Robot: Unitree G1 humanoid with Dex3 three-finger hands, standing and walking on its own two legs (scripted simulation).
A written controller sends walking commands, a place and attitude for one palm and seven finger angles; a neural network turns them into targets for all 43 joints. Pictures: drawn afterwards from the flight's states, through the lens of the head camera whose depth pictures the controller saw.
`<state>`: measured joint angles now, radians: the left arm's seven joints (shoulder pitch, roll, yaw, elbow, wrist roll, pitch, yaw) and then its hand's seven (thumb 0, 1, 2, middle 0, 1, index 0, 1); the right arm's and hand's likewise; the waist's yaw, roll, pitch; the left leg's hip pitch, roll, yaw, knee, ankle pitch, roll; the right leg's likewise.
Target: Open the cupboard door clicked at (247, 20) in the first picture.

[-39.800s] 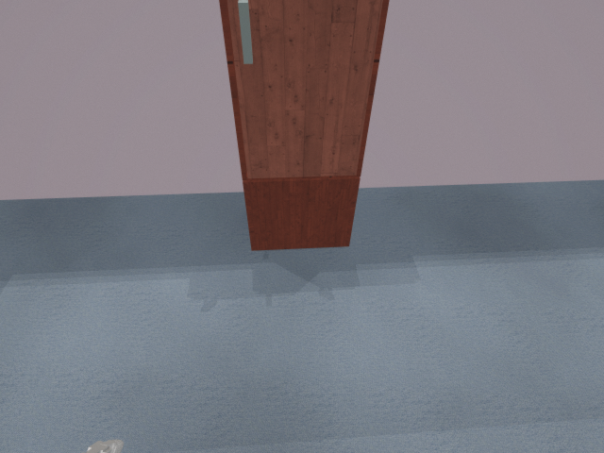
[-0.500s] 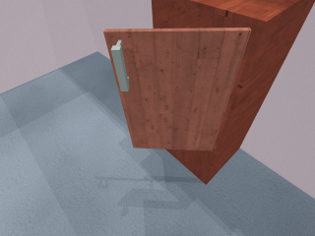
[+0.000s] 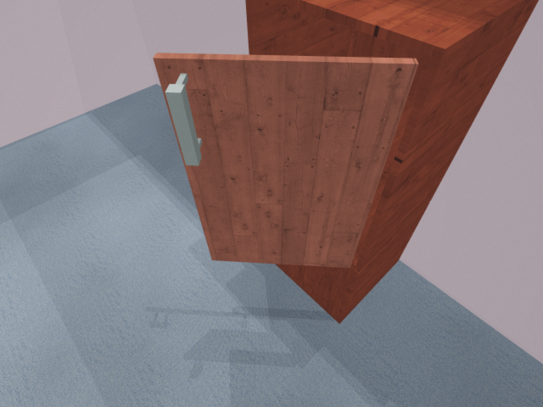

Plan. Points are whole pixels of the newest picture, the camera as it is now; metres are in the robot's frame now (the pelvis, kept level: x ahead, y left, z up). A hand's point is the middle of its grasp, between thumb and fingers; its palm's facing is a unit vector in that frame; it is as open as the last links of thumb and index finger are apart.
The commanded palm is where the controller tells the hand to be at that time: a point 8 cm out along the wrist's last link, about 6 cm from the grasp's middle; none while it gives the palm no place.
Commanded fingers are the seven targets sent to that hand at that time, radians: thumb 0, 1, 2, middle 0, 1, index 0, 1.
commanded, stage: raise the hand with hooked fingers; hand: left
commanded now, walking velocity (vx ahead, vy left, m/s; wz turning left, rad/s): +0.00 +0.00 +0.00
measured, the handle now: (188, 120) +0.52 +0.17 +0.15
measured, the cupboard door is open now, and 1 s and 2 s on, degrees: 43 43 43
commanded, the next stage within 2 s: none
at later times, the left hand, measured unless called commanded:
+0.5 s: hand out of the picture +0.13 +0.21 -0.03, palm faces +0.08 -1.00 +0.00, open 8.8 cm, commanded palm +0.13 +0.26 +0.00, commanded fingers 0.00 0.34 0.66 -0.24 -0.66 -0.24 -0.66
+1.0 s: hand (70, 327) +0.20 +0.26 +0.07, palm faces +0.06 -1.00 -0.07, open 11.8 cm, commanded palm +0.17 +0.31 +0.08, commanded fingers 0.00 -0.24 0.41 -0.28 -1.03 -0.28 -1.03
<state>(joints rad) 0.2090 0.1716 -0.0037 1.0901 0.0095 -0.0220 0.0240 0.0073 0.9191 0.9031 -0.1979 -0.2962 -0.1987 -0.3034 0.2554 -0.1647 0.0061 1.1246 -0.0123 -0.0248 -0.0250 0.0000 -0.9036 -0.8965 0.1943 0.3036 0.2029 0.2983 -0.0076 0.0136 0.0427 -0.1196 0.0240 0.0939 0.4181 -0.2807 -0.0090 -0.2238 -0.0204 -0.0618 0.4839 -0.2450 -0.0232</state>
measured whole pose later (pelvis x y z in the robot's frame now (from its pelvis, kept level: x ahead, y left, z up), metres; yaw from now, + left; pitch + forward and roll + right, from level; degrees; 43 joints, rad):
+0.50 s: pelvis -0.03 -0.01 -0.05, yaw +3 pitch +7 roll +0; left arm 0.42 0.22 0.23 0.18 -0.31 -0.46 -0.42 0.01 0.56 0.76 -0.23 -0.52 -0.23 -0.52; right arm 0.16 -0.31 -0.06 0.51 0.05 -0.29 -0.05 0.01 -0.90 -0.90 0.19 0.30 0.20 0.30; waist 0.04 -0.03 -0.07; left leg -0.57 0.04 0.03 0.92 -0.46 -0.02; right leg -0.62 -0.04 -0.11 0.91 -0.41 -0.04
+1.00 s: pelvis -0.03 +0.03 -0.03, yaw +3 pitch +3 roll -1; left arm 0.22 0.31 0.32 0.03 -0.33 -0.20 -0.37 0.01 -0.02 0.51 -0.26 -0.89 -0.26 -0.90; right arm 0.32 -0.27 0.05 0.62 0.05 -0.32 -0.08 0.01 -0.90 -0.90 0.20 0.30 0.21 0.30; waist 0.02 0.03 -0.04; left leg -0.42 0.02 0.05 0.77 -0.41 0.03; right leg -0.46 -0.05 -0.09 0.72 -0.32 0.01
